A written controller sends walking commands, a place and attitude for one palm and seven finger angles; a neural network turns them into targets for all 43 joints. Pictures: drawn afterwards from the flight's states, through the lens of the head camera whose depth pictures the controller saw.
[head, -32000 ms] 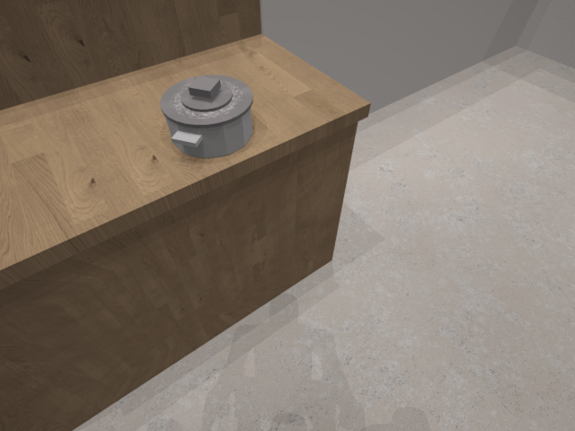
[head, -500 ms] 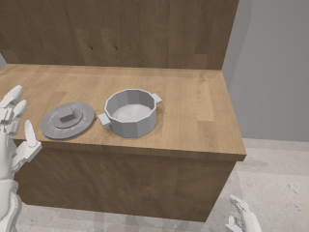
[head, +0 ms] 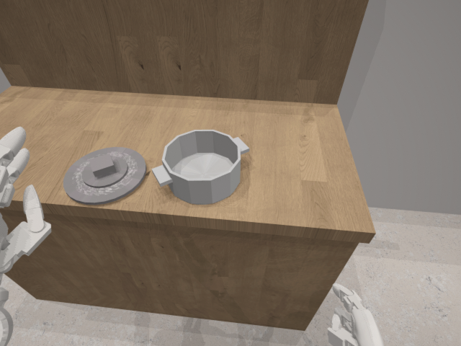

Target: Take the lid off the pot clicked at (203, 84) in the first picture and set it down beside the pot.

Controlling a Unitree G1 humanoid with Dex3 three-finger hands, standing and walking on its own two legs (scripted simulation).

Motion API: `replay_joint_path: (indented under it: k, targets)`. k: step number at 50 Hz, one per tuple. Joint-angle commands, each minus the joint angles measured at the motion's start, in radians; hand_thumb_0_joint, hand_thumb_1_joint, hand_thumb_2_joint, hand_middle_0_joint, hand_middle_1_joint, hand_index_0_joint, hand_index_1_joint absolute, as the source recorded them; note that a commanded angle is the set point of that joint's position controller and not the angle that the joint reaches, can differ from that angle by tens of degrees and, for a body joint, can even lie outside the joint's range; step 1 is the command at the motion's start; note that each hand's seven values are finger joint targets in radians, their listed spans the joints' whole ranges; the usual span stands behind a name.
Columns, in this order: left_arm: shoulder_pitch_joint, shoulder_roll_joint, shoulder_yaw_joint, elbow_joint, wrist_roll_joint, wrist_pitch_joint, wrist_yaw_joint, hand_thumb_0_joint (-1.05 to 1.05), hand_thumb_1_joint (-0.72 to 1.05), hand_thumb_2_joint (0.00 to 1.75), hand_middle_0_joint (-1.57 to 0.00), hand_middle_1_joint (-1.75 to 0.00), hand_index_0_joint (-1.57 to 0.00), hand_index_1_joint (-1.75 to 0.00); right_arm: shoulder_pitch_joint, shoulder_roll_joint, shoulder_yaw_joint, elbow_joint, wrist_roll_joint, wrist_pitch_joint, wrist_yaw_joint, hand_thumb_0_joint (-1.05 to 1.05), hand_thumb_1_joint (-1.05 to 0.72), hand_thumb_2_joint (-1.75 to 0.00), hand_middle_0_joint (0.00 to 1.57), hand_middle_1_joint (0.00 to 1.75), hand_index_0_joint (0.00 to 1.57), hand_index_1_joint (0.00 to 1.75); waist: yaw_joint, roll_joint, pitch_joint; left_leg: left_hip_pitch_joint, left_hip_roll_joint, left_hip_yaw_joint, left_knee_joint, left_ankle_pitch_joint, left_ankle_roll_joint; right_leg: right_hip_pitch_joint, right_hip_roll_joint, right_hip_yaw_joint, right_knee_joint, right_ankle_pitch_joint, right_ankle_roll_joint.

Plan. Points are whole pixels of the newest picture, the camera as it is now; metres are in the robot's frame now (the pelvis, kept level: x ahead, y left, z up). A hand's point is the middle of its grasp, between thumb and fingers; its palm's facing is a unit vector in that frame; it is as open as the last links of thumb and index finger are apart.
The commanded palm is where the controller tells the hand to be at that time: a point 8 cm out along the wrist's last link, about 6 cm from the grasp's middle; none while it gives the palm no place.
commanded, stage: step back with the hand held close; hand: left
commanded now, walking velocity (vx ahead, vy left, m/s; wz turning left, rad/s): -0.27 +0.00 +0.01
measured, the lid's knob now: (102, 164) +0.46 +0.37 +0.03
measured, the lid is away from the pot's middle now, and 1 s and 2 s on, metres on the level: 0.24 0.24 0.24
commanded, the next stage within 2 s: stop stepping back and stand still in 1.14 s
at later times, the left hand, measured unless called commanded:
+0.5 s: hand (39, 253) +0.16 +0.24 +0.20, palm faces +0.38 -0.80 -0.47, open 7.4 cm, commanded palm +0.09 +0.29 +0.21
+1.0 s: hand (3, 327) +0.08 +0.24 +0.19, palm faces +0.28 -0.85 -0.45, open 7.4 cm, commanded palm +0.01 +0.29 +0.21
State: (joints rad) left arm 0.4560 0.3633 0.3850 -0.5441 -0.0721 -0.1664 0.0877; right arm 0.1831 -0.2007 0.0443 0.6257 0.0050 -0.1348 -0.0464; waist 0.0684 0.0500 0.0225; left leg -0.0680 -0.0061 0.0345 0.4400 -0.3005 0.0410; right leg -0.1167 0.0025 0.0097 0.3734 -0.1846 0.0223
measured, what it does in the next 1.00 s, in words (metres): walks backwards: right foot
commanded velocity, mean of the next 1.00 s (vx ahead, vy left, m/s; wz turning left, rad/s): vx -0.31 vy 0.00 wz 0.06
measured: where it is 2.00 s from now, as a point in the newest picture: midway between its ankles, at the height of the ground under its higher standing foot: outside the picture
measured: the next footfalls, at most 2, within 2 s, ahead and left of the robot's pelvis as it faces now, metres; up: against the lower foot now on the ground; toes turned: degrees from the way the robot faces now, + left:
right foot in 0.86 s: -0.10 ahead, -0.11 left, +0.00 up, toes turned -2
left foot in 1.24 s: -0.17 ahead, +0.14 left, +0.00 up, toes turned -4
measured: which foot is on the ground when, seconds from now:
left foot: down 0.00-1.00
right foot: down 0.00-0.68, up 0.70-0.84, down 0.86-1.00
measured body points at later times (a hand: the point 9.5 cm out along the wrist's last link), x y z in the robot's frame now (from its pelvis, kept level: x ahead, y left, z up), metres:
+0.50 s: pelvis -0.05 +0.01 -0.02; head -0.03 +0.01 +0.43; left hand +0.13 +0.28 +0.22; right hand +0.11 -0.22 -0.10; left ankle -0.03 +0.09 -0.74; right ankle -0.01 -0.13 -0.74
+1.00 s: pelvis -0.14 +0.02 -0.01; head -0.10 +0.04 +0.43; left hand +0.06 +0.28 +0.21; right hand +0.05 -0.21 -0.08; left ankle -0.03 +0.09 -0.74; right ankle -0.14 -0.11 -0.74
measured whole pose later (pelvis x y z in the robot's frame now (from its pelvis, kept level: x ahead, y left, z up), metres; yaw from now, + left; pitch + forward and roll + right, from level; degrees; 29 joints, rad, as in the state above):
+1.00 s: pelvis -0.14 +0.02 -0.01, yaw -3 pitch +1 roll -2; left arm 0.52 0.43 0.42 -0.67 -0.05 -0.26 0.10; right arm 0.13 -0.18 0.02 0.57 0.00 -0.12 -0.03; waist 0.00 -0.01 0.07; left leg -0.43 0.01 0.09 0.53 -0.12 0.08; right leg -0.27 0.04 0.01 0.53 -0.27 0.01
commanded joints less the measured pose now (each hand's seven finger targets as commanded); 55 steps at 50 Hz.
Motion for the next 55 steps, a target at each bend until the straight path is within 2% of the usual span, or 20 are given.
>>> replay_joint_path:
  k: [1,9,17,20,23,25,28,31,34,36,38,41,43,45,46,48,50,52,54,55]
  targets:
    - [-0.083,0.156,0.105,-0.162,0.008,-0.099,0.000,0.00,0.90,0.90,-0.20,-0.30,-0.20,-0.30,-0.102,-0.134,-0.068,-0.181,0.003,-0.013,0.002,0.00,-0.90,-0.90,0.20,0.30,0.20,0.30,-0.052,-0.062,-0.034,-0.070,0.060,-0.031,-0.059,0.203,0.010,-0.021,-0.066,0.096,-0.041,0.310,-0.038]
    - [0.134,0.223,0.187,-0.316,0.019,-0.120,0.010,0.00,0.90,0.90,-0.20,-0.30,-0.20,-0.30,-0.084,-0.121,-0.094,-0.251,0.013,0.034,0.016,0.00,-0.90,-0.90,0.20,0.30,0.20,0.30,-0.047,0.019,-0.199,-0.114,0.121,-0.068,-0.020,0.451,0.019,0.030,-0.073,0.042,0.128,0.423,-0.018]
    - [0.123,0.213,0.203,-0.359,0.008,-0.116,0.029,0.00,0.90,0.90,-0.20,-0.30,-0.20,-0.30,-0.044,-0.132,-0.101,-0.249,0.009,-0.004,0.007,0.00,-0.90,-0.90,0.20,0.30,0.20,0.30,-0.052,0.162,-0.098,-0.285,0.228,-0.132,-0.091,0.356,0.056,-0.058,-0.034,-0.007,0.323,-0.068,-0.006]
    - [0.061,0.208,0.194,-0.320,0.010,-0.109,0.033,0.00,0.90,0.90,-0.20,-0.30,-0.20,-0.30,-0.031,-0.141,-0.100,-0.238,0.013,-0.022,0.002,0.00,-0.90,-0.90,0.20,0.30,0.20,0.30,-0.061,0.066,-0.037,-0.351,0.206,-0.129,-0.050,0.211,0.055,-0.041,-0.046,0.007,0.239,0.013,-0.015]
    - [0.049,0.196,0.165,-0.252,0.009,-0.098,0.031,0.00,0.90,0.90,-0.20,-0.30,-0.20,-0.30,-0.013,-0.136,-0.108,-0.227,0.022,-0.010,0.002,0.00,-0.90,-0.90,0.20,0.30,0.20,0.30,-0.080,-0.168,-0.100,-0.256,0.099,-0.082,0.117,0.183,0.003,-0.096,-0.128,0.115,0.122,0.349,-0.054]
    - [0.076,0.211,0.172,-0.261,0.009,-0.103,0.034,0.00,0.90,0.90,-0.20,-0.30,-0.20,-0.30,-0.010,-0.124,-0.113,-0.224,0.017,0.003,0.004,0.00,-0.90,-0.90,0.20,0.30,0.20,0.30,-0.090,-0.197,-0.136,-0.211,0.047,-0.063,0.197,0.055,-0.009,-0.158,-0.206,0.198,0.038,0.314,-0.098]
    - [0.121,0.221,0.183,-0.293,0.007,-0.117,0.047,0.00,0.90,0.90,-0.20,-0.30,-0.20,-0.30,-0.025,-0.099,-0.104,-0.225,0.019,0.023,0.005,0.00,-0.90,-0.90,0.20,0.30,0.20,0.30,-0.093,-0.183,-0.140,-0.209,0.030,-0.068,0.219,-0.092,-0.004,-0.222,-0.240,0.214,-0.029,0.088,-0.111]
    - [0.136,0.224,0.184,-0.359,0.007,-0.137,0.061,0.00,0.90,0.90,-0.20,-0.30,-0.20,-0.30,-0.047,-0.113,-0.094,-0.248,0.017,0.020,-0.007,0.00,-0.90,-0.90,0.20,0.30,0.20,0.30,-0.088,-0.043,-0.106,-0.268,0.083,-0.145,0.035,-0.126,0.015,-0.225,-0.144,0.121,0.047,-0.066,-0.079]
    - [0.094,0.216,0.205,-0.366,0.032,-0.151,0.068,0.00,0.90,0.90,-0.20,-0.30,-0.20,-0.30,-0.069,-0.141,-0.091,-0.272,0.013,-0.012,-0.021,0.00,-0.90,-0.90,0.20,0.30,0.20,0.30,-0.074,0.232,-0.050,-0.613,0.260,-0.307,-0.276,-0.416,0.081,0.027,0.023,-0.018,0.401,-0.094,-0.006]
    - [0.067,0.219,0.199,-0.363,0.031,-0.144,0.068,0.00,0.90,0.90,-0.20,-0.30,-0.20,-0.30,-0.044,-0.121,-0.097,-0.257,0.008,-0.032,-0.022,0.00,-0.90,-0.90,0.20,0.30,0.20,0.30,-0.075,0.152,-0.052,-0.542,0.277,-0.297,-0.245,-0.237,0.091,-0.051,0.028,0.007,0.498,-0.183,-0.006]
    - [0.076,0.195,0.182,-0.309,0.023,-0.139,0.065,0.00,0.90,0.90,-0.20,-0.30,-0.20,-0.30,-0.033,-0.127,-0.103,-0.238,0.006,-0.051,-0.014,0.00,-0.90,-0.90,0.20,0.30,0.20,0.30,-0.070,0.064,-0.031,-0.439,0.258,-0.252,-0.167,-0.061,0.080,-0.115,0.014,0.003,0.374,-0.226,-0.012]
    - [0.050,0.170,0.123,-0.305,0.022,-0.149,0.052,0.00,0.90,0.90,-0.20,-0.30,-0.20,-0.30,-0.040,-0.141,-0.093,-0.204,0.001,-0.063,-0.004,0.00,-0.90,-0.90,0.20,0.30,0.20,0.30,-0.074,0.086,-0.060,-0.265,0.220,-0.210,-0.073,0.190,0.049,-0.144,0.006,-0.005,0.138,-0.095,-0.022]
    - [0.016,0.192,0.127,-0.300,0.022,-0.161,0.042,0.00,0.90,0.90,-0.20,-0.30,-0.20,-0.30,-0.049,-0.151,-0.094,-0.190,-0.004,-0.062,-0.002,0.00,-0.90,-0.90,0.20,0.30,0.20,0.30,-0.071,0.072,-0.117,-0.203,0.203,-0.196,-0.052,0.278,0.037,-0.124,0.000,0.007,0.098,0.016,-0.025]
    - [0.018,0.223,0.149,-0.338,0.021,-0.173,0.043,0.00,0.90,0.90,-0.20,-0.30,-0.20,-0.30,-0.043,-0.146,-0.101,-0.179,-0.005,-0.051,-0.004,0.00,-0.90,-0.90,0.20,0.30,0.20,0.30,-0.066,0.027,-0.250,-0.028,0.184,-0.159,0.016,0.584,0.026,-0.131,-0.009,0.023,0.098,0.210,-0.025]
    - [0.052,0.221,0.147,-0.340,0.015,-0.166,0.036,0.00,0.90,0.90,-0.20,-0.30,-0.20,-0.30,-0.047,-0.144,-0.109,-0.187,0.002,-0.041,0.001,0.00,-0.90,-0.90,0.20,0.30,0.20,0.30,-0.066,-0.012,-0.311,0.025,0.184,-0.137,0.042,0.633,0.021,-0.136,-0.008,0.028,0.127,0.170,-0.017]
    - [0.114,0.234,0.177,-0.361,0.006,-0.165,0.029,0.00,0.90,0.90,-0.20,-0.30,-0.20,-0.30,-0.077,-0.141,-0.113,-0.216,0.000,-0.032,0.012,0.00,-0.90,-0.90,0.20,0.30,0.20,0.30,-0.052,0.059,-0.309,-0.070,0.206,-0.142,-0.012,0.403,0.027,-0.128,-0.003,0.021,0.169,-0.035,-0.020]
    - [0.168,0.251,0.213,-0.359,-0.002,-0.160,0.035,0.00,0.90,0.90,-0.20,-0.30,-0.20,-0.30,-0.085,-0.136,-0.106,-0.232,-0.002,-0.023,0.012,0.00,-0.90,-0.90,0.20,0.30,0.20,0.30,-0.053,0.095,-0.252,-0.243,0.197,-0.145,-0.040,0.159,0.031,-0.071,-0.006,0.030,0.158,-0.022,-0.029]
    - [0.151,0.258,0.217,-0.357,-0.005,-0.162,0.037,0.00,0.90,0.90,-0.20,-0.30,-0.20,-0.30,-0.083,-0.122,-0.108,-0.243,0.006,-0.012,0.011,0.00,-0.90,-0.90,0.20,0.30,0.20,0.30,-0.069,-0.030,-0.162,-0.359,0.123,-0.112,0.027,-0.152,0.003,-0.117,-0.069,0.109,0.049,-0.059,-0.061]
    - [0.111,0.259,0.191,-0.340,-0.002,-0.169,0.051,0.00,0.90,0.90,-0.20,-0.30,-0.20,-0.30,-0.048,-0.111,-0.121,-0.218,0.007,0.002,0.011,0.00,-0.90,-0.90,0.20,0.30,0.20,0.30,-0.088,-0.173,-0.096,-0.224,0.005,-0.069,0.391,-0.140,-0.049,-0.416,-0.283,0.351,-0.180,-0.237,-0.169]
    - [0.082,0.257,0.194,-0.328,-0.001,-0.165,0.060,0.00,0.90,0.90,-0.20,-0.30,-0.20,-0.30,-0.039,-0.102,-0.121,-0.200,-0.001,0.009,0.013,0.00,-0.90,-0.90,0.20,0.30,0.20,0.30,-0.091,-0.187,-0.107,-0.196,-0.003,-0.079,0.517,-0.124,-0.051,-0.452,-0.346,0.377,-0.197,-0.090,-0.203]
